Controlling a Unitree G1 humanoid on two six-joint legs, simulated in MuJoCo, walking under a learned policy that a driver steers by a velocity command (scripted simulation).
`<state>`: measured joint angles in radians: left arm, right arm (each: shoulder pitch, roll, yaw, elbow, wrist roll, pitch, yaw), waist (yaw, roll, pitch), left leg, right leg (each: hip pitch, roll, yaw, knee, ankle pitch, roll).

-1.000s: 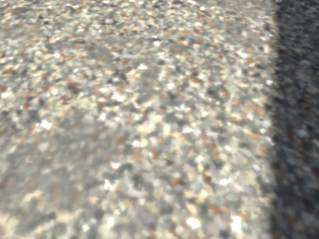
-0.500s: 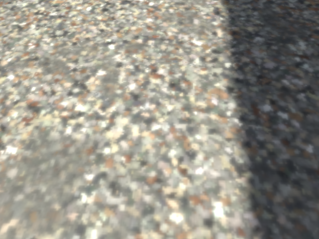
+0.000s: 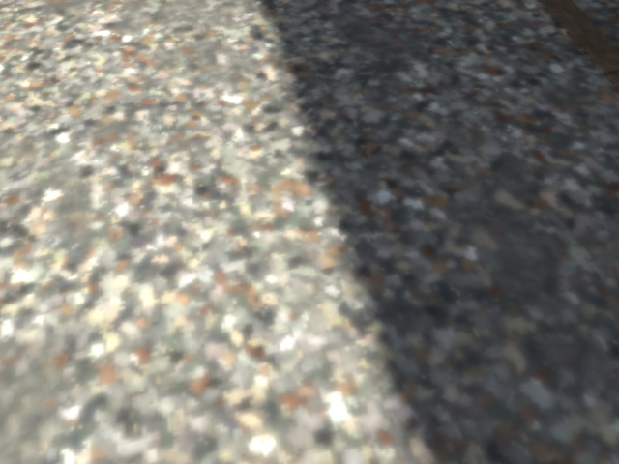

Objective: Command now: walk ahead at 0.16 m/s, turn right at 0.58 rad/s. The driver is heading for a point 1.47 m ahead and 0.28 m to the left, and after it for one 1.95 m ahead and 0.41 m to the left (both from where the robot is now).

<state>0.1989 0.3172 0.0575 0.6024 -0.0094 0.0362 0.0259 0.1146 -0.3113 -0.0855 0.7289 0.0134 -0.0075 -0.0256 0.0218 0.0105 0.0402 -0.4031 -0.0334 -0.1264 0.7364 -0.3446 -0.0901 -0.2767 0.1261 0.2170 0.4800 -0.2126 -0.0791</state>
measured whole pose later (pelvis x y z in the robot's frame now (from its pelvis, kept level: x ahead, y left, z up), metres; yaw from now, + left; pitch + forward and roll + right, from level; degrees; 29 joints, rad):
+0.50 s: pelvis +0.16 -0.02 -0.01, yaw -6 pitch +2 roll +0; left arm 0.07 0.28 0.03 0.58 -0.03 -0.08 -0.04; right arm 0.47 -0.29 -0.04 0.84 0.03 -0.05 0.00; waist -0.12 -0.02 0.03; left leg 0.06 0.04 -0.06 0.29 -0.39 -0.03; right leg -0.48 -0.02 0.01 0.53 -0.13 -0.01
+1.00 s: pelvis +0.42 -0.05 -0.02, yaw +9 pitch +1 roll -2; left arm 0.35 0.30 0.07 0.82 -0.01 -0.06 0.01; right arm 0.07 -0.27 -0.03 0.64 0.02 -0.04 0.07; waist 0.08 0.03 0.06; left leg -0.61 0.05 0.04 0.63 -0.06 0.07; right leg 0.14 0.01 -0.26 0.26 -0.41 0.02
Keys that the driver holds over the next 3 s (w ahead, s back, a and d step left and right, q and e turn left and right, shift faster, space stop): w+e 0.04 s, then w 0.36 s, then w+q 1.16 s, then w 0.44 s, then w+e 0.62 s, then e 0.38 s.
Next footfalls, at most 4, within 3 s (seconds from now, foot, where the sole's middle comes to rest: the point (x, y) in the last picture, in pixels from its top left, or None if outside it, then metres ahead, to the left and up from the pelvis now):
0.10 left None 0.06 0.14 -0.78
0.52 right None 0.30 -0.16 -0.78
1.04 left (313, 396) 0.60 0.08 -0.78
1.52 right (361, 276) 0.92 -0.04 -0.78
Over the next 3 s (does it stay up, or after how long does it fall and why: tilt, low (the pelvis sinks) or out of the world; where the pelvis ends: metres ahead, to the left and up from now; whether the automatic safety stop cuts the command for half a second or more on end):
stays up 1.39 0.37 -0.02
